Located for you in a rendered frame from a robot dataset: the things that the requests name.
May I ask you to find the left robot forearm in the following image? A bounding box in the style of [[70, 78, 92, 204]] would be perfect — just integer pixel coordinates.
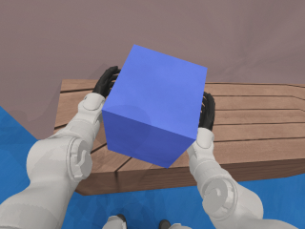
[[26, 93, 106, 178]]

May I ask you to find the right robot hand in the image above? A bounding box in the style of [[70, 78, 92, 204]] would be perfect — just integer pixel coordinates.
[[198, 92, 215, 131]]

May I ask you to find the pedestal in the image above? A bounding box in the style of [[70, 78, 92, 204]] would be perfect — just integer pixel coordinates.
[[53, 79, 305, 197]]

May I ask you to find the left robot upper arm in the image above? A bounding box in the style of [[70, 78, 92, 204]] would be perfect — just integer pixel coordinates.
[[0, 136, 92, 229]]

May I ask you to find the carton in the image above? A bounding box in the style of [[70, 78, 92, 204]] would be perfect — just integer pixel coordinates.
[[101, 44, 208, 169]]

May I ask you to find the robot left shin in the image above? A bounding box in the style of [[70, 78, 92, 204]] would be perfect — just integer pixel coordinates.
[[107, 216, 122, 222]]

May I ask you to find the left robot thigh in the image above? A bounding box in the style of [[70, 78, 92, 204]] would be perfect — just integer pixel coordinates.
[[102, 219, 127, 229]]

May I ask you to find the left robot hand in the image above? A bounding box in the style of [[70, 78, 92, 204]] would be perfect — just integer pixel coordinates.
[[91, 66, 121, 99]]

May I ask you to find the right robot forearm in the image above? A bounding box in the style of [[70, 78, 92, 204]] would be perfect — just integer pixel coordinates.
[[187, 127, 237, 199]]

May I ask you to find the right robot upper arm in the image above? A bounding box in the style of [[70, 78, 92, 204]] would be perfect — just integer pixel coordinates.
[[202, 177, 298, 229]]

